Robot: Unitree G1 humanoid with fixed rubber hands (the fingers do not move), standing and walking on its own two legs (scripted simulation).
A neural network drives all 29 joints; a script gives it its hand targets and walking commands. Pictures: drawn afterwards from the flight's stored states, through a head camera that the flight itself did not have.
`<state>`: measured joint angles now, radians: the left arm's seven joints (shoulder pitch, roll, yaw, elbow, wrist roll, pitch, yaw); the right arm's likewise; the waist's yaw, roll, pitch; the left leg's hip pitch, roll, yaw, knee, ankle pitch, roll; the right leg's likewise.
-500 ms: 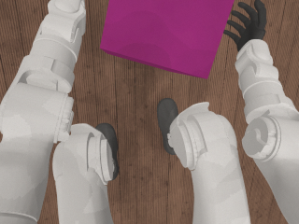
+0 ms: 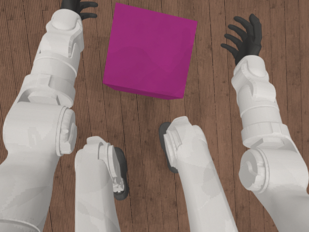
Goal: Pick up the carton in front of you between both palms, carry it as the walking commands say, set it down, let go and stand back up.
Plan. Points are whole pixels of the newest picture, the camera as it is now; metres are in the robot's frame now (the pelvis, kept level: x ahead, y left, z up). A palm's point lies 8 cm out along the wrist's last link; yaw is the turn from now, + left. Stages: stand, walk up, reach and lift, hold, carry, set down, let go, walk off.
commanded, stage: set down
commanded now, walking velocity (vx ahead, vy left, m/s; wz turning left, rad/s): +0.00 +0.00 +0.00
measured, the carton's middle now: (147, 62) +0.50 -0.07 -0.32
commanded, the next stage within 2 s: let go in 0.64 s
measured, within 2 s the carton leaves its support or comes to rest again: neither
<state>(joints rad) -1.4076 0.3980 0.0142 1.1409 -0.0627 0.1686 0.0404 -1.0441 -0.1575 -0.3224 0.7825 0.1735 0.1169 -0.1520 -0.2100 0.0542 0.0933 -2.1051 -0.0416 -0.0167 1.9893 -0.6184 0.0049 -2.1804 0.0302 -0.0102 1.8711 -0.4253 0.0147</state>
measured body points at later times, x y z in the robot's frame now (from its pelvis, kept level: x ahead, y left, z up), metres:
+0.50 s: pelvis +0.03 +0.01 +0.13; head +0.33 +0.00 +0.46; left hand +0.59 +0.09 +0.02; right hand +0.45 -0.28 +0.03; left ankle +0.08 +0.11 -0.41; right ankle +0.14 -0.11 -0.41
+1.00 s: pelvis +0.07 -0.01 +0.26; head +0.30 -0.01 +0.65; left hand +0.48 +0.14 +0.14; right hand +0.40 -0.26 +0.15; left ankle +0.08 +0.11 -0.41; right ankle +0.14 -0.11 -0.41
